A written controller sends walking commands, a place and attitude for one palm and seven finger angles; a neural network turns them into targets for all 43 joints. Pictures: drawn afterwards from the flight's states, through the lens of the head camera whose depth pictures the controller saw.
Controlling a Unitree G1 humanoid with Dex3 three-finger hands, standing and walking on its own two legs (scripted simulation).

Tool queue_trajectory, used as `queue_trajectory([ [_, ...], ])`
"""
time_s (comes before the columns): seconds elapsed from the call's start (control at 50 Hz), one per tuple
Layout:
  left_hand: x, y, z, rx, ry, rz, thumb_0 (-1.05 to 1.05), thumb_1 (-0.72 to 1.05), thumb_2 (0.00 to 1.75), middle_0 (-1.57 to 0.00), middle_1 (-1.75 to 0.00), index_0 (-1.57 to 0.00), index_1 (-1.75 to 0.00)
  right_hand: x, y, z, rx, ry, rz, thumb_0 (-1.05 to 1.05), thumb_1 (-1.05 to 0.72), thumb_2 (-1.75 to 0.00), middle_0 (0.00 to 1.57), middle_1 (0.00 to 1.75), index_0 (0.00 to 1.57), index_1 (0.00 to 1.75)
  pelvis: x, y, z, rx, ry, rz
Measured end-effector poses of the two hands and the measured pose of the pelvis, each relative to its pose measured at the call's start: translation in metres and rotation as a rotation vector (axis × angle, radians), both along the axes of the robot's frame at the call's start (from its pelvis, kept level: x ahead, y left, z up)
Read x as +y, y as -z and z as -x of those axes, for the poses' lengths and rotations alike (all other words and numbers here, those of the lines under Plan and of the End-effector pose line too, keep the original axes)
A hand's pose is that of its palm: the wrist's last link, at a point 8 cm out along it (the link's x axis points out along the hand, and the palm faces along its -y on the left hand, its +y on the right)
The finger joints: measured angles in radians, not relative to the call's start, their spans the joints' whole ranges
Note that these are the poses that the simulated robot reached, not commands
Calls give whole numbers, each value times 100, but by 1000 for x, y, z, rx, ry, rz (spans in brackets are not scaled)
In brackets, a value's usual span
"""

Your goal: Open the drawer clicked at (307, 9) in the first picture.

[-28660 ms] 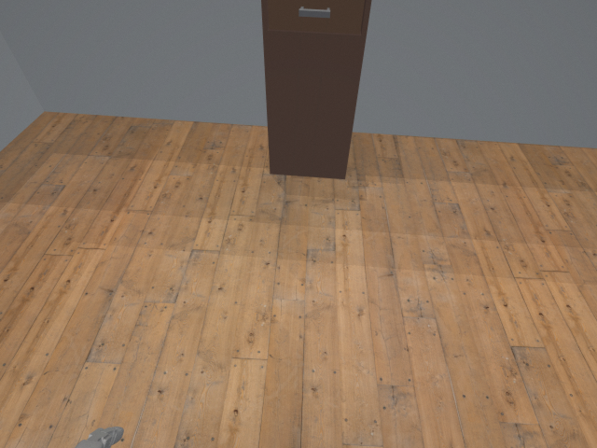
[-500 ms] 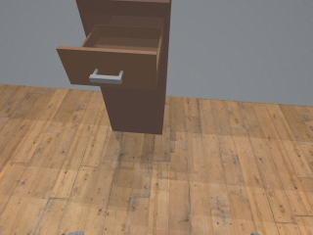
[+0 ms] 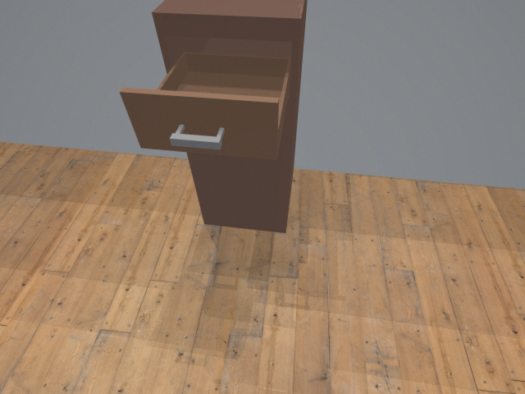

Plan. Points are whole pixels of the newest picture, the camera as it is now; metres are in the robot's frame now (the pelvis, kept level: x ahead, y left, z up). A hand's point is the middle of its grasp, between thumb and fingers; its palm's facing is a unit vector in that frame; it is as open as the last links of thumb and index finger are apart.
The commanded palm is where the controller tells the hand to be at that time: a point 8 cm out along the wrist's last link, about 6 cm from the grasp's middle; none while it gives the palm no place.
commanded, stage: let the arm hang, fingers relaxed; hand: left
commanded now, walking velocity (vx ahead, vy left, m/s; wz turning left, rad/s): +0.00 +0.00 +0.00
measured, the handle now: (198, 135) +0.63 +0.18 +0.03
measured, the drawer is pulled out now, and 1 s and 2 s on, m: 0.30 0.30 0.30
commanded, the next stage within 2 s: look to check the result in 0.32 s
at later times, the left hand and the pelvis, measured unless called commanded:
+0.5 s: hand out of the picture +0.12 +0.23 -0.15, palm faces -0.06 -0.95 -0.32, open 7.4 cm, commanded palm none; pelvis +0.03 -0.01 +0.01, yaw -1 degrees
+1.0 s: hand out of the picture +0.14 +0.23 -0.15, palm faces -0.05 -0.93 -0.36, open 7.4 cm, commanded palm none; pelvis +0.06 -0.02 +0.01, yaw -1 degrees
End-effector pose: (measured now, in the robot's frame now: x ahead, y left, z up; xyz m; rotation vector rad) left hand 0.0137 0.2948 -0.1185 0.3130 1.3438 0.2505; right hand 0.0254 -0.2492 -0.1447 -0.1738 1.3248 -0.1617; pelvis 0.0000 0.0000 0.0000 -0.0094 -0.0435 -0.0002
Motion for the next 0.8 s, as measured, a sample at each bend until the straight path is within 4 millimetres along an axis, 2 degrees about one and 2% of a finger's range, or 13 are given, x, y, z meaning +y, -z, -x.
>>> queue_trajectory([
  [0.18,-8,-6,-66,-122,66,13,1,91,90,-20,-30,-20,-30,-18,-9,-36,-63,-10,36,1,-91,-90,20,30,20,30,-1,-3,-12,1,7,-7],
  [0.32,-21,-3,-95,-145,99,47,1,90,90,-20,-30,-21,-30,-38,-20,-48,-57,-11,88,1,-91,-90,20,30,20,29,-3,-5,-21,6,9,-9],
  [0.5,-24,0,-105,-114,104,53,1,90,90,-20,-30,-21,-30,-50,-26,-58,-37,-12,117,1,-91,-90,20,30,20,29,-7,-7,-32,15,13,-9],
  [0.8,-15,-7,-107,-67,83,8,1,90,90,-20,-30,-21,-30,-48,-20,-82,-36,-28,89,1,-91,-90,20,30,20,30,-12,-8,-49,26,16,-12],
])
